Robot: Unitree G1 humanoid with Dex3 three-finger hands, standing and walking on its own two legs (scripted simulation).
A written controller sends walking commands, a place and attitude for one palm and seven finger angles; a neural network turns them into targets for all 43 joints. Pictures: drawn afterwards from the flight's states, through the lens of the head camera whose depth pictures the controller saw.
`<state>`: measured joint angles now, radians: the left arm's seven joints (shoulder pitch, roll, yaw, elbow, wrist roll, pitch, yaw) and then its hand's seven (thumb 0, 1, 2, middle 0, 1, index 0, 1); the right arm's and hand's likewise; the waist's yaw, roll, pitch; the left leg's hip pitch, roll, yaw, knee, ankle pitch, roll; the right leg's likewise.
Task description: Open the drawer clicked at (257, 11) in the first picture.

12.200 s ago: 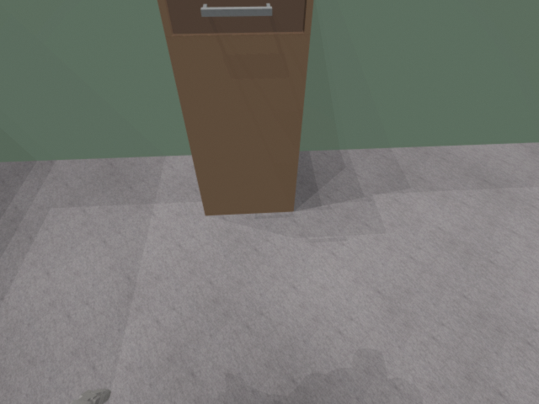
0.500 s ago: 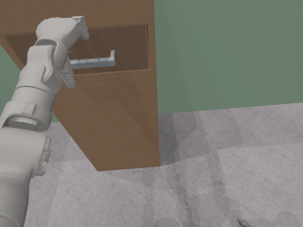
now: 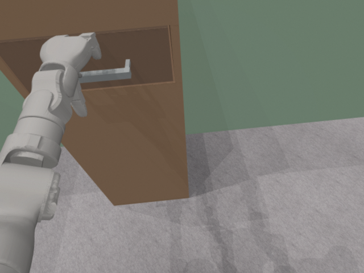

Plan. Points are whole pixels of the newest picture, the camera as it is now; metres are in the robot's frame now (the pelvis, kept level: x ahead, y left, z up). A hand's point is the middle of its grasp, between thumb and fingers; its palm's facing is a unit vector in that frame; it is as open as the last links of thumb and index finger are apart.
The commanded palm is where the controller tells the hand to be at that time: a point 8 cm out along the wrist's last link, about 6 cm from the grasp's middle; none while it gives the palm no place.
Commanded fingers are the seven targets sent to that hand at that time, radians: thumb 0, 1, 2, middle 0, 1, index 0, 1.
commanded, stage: lower the fingers behind the handle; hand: left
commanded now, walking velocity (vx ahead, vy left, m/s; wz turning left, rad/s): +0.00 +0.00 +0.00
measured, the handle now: (90, 71) +0.54 +0.22 +0.16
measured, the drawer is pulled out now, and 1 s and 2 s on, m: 0.00 0.00 0.00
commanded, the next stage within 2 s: close the thumb around the handle in 1.20 s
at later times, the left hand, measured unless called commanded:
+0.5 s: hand (84, 86) +0.49 +0.23 +0.15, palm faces +0.01 -0.01 -1.00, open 13.8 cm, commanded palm +0.47 +0.23 +0.21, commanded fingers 0.00 -0.50 0.30 -0.30 -1.20 -0.30 -1.20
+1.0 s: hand (85, 94) +0.49 +0.23 +0.13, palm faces +0.01 +0.00 -1.00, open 13.9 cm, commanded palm +0.47 +0.24 +0.19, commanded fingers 0.00 -0.50 0.30 -0.30 -1.20 -0.30 -1.20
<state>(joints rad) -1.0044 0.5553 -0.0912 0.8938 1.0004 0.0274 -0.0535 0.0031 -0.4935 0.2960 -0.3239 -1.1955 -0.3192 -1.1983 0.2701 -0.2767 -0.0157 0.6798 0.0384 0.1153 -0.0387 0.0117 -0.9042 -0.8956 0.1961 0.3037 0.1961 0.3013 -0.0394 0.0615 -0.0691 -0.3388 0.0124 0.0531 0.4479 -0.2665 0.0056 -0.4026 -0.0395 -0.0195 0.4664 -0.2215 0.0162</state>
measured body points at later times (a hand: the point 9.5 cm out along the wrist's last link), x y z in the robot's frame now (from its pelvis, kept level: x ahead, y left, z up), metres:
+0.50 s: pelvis +0.00 +0.00 +0.00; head +0.06 -0.02 +0.44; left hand +0.48 +0.23 +0.20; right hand +0.08 -0.27 -0.14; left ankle -0.03 +0.12 -0.74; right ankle +0.00 -0.13 -0.74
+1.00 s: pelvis +0.00 +0.00 -0.01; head +0.06 -0.02 +0.44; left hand +0.48 +0.23 +0.18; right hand +0.06 -0.27 -0.14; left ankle -0.04 +0.12 -0.74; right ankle +0.00 -0.13 -0.74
